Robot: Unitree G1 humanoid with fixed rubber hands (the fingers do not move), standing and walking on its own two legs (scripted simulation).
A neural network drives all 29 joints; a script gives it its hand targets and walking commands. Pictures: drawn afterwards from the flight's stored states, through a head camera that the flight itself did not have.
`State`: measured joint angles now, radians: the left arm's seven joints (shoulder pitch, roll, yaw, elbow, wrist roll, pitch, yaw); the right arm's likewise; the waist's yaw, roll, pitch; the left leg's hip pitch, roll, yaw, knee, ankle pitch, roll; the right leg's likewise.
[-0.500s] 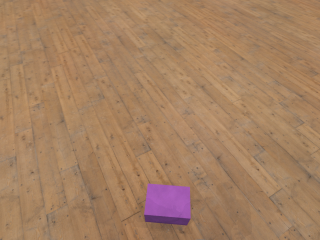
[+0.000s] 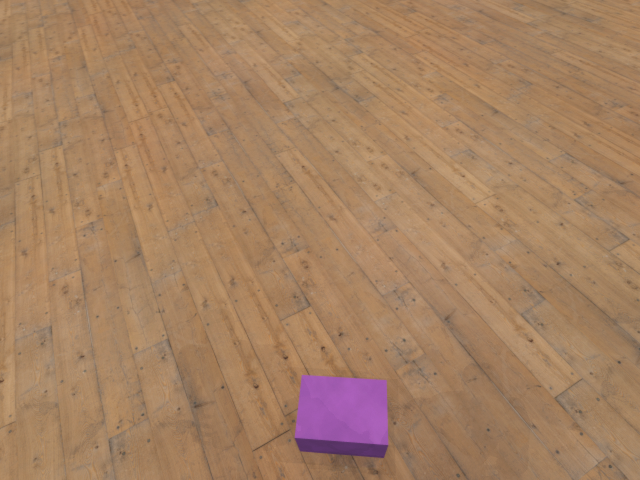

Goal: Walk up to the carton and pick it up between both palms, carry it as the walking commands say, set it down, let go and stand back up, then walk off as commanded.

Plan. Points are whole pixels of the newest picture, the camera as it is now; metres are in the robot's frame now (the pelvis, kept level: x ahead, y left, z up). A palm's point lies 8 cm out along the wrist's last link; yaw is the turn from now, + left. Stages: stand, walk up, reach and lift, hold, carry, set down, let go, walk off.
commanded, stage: walk up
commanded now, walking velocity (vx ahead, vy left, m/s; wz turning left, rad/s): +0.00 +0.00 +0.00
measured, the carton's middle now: (342, 416) +0.39 +0.00 -0.70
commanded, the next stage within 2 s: stand in 0.34 s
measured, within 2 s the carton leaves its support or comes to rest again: neither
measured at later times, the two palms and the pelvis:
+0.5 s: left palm out of the picture +0.02 +0.22 -0.14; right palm out of the picture +0.03 -0.21 -0.15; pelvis +0.03 +0.01 +0.00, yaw -1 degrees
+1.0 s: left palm out of the picture +0.03 +0.22 -0.15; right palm out of the picture +0.02 -0.21 -0.16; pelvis +0.04 +0.00 +0.00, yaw -1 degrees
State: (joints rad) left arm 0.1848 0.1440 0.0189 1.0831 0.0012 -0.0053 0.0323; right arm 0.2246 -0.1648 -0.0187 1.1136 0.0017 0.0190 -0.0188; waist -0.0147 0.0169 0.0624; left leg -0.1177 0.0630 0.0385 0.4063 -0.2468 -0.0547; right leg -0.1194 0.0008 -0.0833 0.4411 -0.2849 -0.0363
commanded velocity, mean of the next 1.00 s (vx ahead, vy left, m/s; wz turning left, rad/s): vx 0.00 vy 0.00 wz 0.00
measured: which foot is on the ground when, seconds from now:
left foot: down 0.00-1.00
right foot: down 0.00-1.00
